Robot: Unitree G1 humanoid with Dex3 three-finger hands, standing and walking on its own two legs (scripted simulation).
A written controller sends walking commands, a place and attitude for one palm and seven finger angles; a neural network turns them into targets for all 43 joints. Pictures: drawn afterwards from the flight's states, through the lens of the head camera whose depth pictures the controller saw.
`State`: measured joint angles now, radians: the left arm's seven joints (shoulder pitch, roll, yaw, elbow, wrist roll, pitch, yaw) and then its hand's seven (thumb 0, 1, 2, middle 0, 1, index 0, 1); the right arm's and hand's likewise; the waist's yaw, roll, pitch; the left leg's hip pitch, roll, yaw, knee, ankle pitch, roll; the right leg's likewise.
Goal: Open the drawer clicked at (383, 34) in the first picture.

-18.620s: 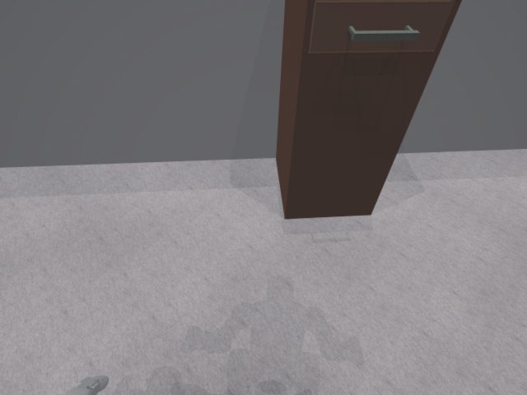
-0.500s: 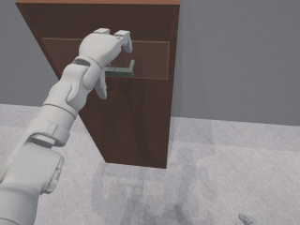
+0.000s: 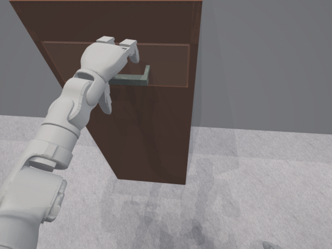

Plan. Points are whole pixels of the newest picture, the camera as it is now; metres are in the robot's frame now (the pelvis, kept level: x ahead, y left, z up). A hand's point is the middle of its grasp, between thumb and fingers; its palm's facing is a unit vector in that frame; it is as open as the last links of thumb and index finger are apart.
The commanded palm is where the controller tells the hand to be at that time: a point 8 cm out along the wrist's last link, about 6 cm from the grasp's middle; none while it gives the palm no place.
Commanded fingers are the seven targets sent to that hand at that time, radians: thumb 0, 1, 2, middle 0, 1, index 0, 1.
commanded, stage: move the hooked fingers above the handle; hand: left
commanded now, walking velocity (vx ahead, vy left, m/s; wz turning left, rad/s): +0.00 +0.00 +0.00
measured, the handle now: (115, 73) +0.53 +0.17 +0.12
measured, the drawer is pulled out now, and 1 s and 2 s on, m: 0.00 0.00 0.00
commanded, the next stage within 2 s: none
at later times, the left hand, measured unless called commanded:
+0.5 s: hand (118, 62) +0.48 +0.14 +0.19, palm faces +0.16 -0.07 -0.98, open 13.9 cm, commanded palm +0.45 +0.18 +0.24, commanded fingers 0.00 -0.50 0.30 -0.30 -1.20 -0.30 -1.20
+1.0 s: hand (110, 72) +0.46 +0.15 +0.18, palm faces +0.12 -0.02 -0.99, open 13.8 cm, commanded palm +0.45 +0.17 +0.24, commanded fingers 0.00 -0.50 0.30 -0.30 -1.20 -0.30 -1.20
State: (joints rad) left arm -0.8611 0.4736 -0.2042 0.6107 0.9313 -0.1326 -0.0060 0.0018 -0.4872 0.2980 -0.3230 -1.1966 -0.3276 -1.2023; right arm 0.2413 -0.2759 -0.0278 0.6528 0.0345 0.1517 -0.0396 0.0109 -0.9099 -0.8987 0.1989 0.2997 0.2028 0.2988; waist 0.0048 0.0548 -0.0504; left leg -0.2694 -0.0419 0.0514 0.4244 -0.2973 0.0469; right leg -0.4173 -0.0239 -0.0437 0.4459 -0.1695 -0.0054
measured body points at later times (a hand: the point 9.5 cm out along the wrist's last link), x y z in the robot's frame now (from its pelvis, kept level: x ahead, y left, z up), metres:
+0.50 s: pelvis +0.01 +0.00 +0.00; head +0.06 -0.03 +0.45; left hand +0.47 +0.14 +0.25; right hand +0.15 -0.24 -0.14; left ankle -0.06 +0.08 -0.74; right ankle +0.03 -0.12 -0.74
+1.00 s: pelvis -0.01 -0.02 +0.00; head +0.04 -0.04 +0.45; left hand +0.45 +0.15 +0.23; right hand +0.11 -0.28 -0.13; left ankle -0.06 +0.08 -0.74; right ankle +0.03 -0.12 -0.74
